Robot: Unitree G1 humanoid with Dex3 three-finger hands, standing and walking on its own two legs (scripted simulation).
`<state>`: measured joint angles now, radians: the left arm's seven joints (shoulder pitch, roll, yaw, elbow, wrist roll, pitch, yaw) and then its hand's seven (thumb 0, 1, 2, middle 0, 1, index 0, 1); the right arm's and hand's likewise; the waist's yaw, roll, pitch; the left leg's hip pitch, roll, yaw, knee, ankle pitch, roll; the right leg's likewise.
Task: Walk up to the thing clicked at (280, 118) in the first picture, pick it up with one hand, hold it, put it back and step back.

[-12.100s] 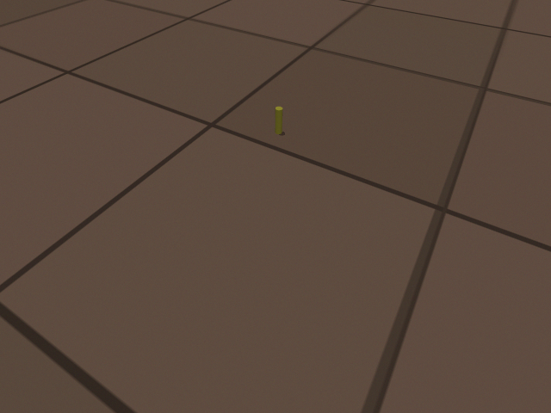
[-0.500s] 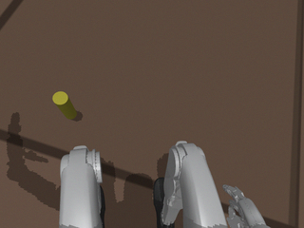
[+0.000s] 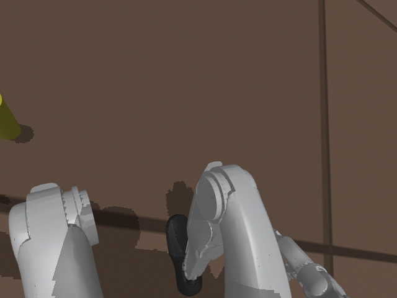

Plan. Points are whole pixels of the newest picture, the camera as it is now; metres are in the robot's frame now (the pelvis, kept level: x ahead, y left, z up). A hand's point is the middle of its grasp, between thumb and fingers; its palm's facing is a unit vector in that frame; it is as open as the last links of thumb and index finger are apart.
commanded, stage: close in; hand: left
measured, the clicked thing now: out of the picture +0.47 +0.29 -0.22
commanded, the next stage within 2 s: rest palm in 0.60 s
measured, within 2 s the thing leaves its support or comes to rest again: leaves its support in 1.92 s
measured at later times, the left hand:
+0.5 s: hand out of the picture +0.42 +0.29 -0.17, palm faces +0.24 -0.97 +0.01, open 17.7 cm
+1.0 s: hand (1, 133) +0.43 +0.28 -0.18, palm faces +0.27 -0.96 -0.01, open 15.1 cm
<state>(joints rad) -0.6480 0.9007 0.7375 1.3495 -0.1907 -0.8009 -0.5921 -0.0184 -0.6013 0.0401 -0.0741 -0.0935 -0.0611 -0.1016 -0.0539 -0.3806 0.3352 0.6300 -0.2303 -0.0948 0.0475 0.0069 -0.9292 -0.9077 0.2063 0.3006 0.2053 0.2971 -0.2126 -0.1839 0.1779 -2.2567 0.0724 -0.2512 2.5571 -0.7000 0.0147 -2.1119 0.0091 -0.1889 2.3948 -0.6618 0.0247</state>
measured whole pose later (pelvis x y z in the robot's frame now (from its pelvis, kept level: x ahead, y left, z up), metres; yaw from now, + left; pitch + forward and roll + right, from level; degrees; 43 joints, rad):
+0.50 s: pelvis -0.01 +0.00 -0.02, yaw -2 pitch +14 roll -15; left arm -0.63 0.82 0.58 1.44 -0.15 -1.03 -0.27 -0.02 -0.60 0.03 -0.06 -0.07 -0.06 -0.07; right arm -0.14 -0.40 0.45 0.59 -0.33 -0.02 0.12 0.00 -0.95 -0.91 0.21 0.30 0.21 0.30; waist -0.24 -0.23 0.26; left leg -2.24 0.07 -0.33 2.64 -0.70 0.01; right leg -2.07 0.03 -0.24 2.43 -0.63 0.04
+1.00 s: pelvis -0.01 +0.01 -0.02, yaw -4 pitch +12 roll -17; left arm -0.65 0.83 0.50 1.46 -0.12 -1.09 -0.12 -0.01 -0.29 0.25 -0.25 -0.23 -0.24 -0.24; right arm -0.17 -0.38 0.50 0.57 -0.36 0.01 0.13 0.00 -0.92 -0.90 0.21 0.30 0.21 0.30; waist -0.25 -0.26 0.30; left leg -2.23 0.06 -0.37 2.66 -0.71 0.01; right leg -2.05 0.04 -0.27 2.43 -0.63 0.05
